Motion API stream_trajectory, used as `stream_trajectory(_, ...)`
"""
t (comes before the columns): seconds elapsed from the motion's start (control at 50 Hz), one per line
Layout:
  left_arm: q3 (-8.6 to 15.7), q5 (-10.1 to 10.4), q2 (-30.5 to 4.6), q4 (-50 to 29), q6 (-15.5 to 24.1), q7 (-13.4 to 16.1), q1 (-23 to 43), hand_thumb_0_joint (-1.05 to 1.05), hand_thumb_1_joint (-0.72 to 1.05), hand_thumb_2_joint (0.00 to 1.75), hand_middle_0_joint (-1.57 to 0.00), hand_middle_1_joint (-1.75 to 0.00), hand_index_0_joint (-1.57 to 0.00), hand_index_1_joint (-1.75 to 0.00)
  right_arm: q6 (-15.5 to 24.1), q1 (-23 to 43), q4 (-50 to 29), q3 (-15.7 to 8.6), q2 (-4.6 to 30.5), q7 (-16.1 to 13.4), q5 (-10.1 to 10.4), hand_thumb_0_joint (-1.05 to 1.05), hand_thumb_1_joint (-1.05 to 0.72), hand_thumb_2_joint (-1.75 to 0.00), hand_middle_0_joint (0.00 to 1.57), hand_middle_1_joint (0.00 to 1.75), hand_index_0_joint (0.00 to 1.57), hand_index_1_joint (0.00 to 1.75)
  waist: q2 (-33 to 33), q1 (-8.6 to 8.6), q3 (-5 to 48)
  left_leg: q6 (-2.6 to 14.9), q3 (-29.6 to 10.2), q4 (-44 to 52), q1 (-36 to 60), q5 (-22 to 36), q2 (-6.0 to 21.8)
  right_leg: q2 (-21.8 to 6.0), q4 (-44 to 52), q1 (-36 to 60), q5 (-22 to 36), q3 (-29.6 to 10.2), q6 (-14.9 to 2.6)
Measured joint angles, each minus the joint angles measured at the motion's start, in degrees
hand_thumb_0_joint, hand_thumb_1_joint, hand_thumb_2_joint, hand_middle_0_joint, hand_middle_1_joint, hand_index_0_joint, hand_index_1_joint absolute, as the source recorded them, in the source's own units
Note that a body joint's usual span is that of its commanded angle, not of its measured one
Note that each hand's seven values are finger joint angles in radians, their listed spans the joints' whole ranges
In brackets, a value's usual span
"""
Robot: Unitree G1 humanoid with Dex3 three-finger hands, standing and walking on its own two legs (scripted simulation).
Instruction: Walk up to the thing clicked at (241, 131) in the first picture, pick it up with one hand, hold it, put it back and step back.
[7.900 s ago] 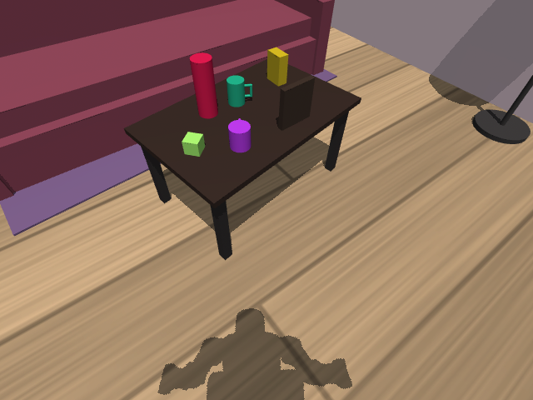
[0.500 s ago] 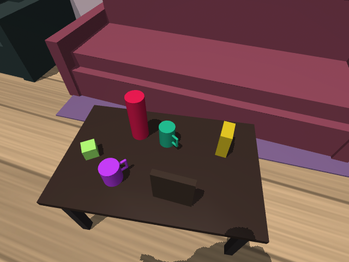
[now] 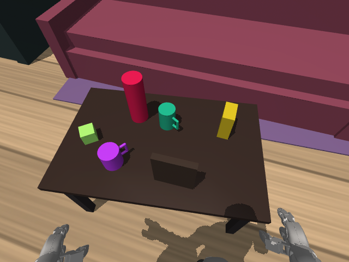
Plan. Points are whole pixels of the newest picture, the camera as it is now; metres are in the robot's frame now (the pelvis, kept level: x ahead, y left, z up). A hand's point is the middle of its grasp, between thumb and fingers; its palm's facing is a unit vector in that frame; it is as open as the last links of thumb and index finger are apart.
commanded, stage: go down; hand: left
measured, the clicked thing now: (114, 154) +0.52 +0.22 -0.28
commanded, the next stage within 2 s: none
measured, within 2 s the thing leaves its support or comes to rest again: neither
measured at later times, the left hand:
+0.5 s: hand (69, 245) +0.18 +0.26 -0.13, palm faces +0.05 -0.94 -0.34, open 17.3 cm
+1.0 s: hand (61, 242) +0.19 +0.28 -0.11, palm faces +0.10 -0.94 -0.33, open 17.4 cm
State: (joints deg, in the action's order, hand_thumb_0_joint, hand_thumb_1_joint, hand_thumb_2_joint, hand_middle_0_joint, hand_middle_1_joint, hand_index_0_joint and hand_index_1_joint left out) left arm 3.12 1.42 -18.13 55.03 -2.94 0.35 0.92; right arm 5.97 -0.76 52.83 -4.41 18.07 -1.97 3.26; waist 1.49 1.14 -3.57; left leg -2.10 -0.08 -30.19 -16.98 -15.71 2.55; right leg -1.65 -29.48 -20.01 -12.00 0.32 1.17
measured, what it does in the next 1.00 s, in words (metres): stands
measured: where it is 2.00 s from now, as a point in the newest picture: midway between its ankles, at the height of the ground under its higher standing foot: outside the picture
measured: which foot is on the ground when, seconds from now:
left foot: down 0.00-1.00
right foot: down 0.00-1.00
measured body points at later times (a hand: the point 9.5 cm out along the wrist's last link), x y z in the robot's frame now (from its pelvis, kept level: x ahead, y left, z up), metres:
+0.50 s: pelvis +0.02 +0.02 -0.02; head +0.08 +0.01 +0.43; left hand +0.18 +0.31 -0.11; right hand +0.18 -0.27 -0.11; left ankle +0.00 +0.14 -0.73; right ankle +0.03 -0.13 -0.73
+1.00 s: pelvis +0.03 +0.01 -0.03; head +0.07 +0.01 +0.42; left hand +0.18 +0.33 -0.09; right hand +0.20 -0.26 -0.10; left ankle +0.00 +0.14 -0.73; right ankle +0.03 -0.13 -0.73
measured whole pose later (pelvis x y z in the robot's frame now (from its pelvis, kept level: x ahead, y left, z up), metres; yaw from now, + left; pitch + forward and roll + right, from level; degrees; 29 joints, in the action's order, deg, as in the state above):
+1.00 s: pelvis +0.03 +0.01 -0.03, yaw +2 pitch +10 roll -1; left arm 10.6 0.0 -20.1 15.8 -24.7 -5.7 -16.1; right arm 5.6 -17.7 26.1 -7.1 14.0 -2.7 1.4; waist 1.5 0.8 6.4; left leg -1.4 -1.9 -48.0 -31.6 -26.8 1.4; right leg -3.0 -46.5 -33.5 -23.1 1.5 2.2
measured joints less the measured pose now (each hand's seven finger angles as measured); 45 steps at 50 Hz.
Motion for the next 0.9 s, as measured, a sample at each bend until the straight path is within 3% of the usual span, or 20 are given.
stream_trajectory(0.08,1.98,-1.50,0.24,-5.20,-4.73,-1.22,-0.48,0.01,0.37,0.42,-0.08,-0.09,-0.06,-0.11,-0.05,-1.96,-6.01,-2.50,-0.81,0.74,-0.84,0.01,-0.37,-0.42,0.07,0.10,0.08,0.09,0.20,-0.21,2.53,0.31,-0.31,-2.57,-3.46,-1.10,-0.47,-0.49,-2.55,-3.30,-1.22,0.17,0.26)
stream_trajectory(0.2,2.00,-1.78,-0.57,-12.39,-11.98,-2.93,-5.01,0.00,0.04,0.22,-0.07,-0.06,-0.06,-0.07,-1.27,-6.22,-9.70,-2.55,-1.49,1.47,-0.33,0.01,-0.05,-0.24,0.06,0.07,0.06,0.06,-0.17,-0.25,5.63,0.63,-0.29,-4.61,-5.67,-2.64,-0.84,-0.89,-4.62,-5.50,-2.79,0.08,0.59)
stream_trajectory(0.42,3.48,-2.84,-0.14,-23.68,-14.36,-2.02,-9.99,0.00,-0.44,0.08,-0.08,-0.07,-0.07,-0.08,0.09,-9.78,-12.44,-3.84,-2.61,0.07,-2.14,0.00,0.38,-0.09,0.05,0.05,0.06,0.05,-0.39,-0.41,5.41,1.06,-0.32,-10.18,-9.76,-6.07,-1.04,-1.14,-9.25,-9.17,-5.67,-0.08,1.19)
stream_trajectory(0.66,3.42,-2.04,0.09,-31.12,-19.50,-3.30,-13.19,-0.01,-0.58,0.05,-0.07,-0.08,-0.07,-0.08,0.40,-11.53,-17.10,-3.48,-3.46,-0.61,-2.10,0.00,0.50,-0.05,0.05,0.05,0.06,0.05,0.25,-0.50,8.73,1.13,-0.89,-13.34,-10.93,-9.10,-1.18,-1.37,-12.19,-10.03,-8.75,0.42,1.44)
stream_trajectory(0.9,6.19,-1.82,-1.43,-37.03,-21.56,-5.25,-15.78,-0.01,-0.56,0.05,-0.06,-0.07,-0.07,-0.07,-0.18,-15.32,-23.54,-3.34,-3.73,-0.30,-1.92,0.00,0.53,-0.04,0.05,0.05,0.06,0.05,0.14,-0.42,9.25,0.80,-1.72,-16.49,-13.40,-10.61,-1.13,-1.37,-15.48,-12.28,-10.57,1.11,1.18)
